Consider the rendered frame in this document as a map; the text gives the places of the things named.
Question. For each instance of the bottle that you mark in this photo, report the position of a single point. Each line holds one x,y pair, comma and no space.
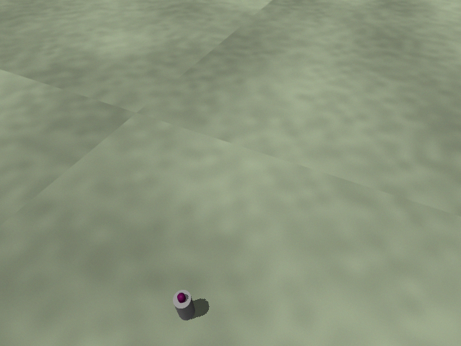
184,305

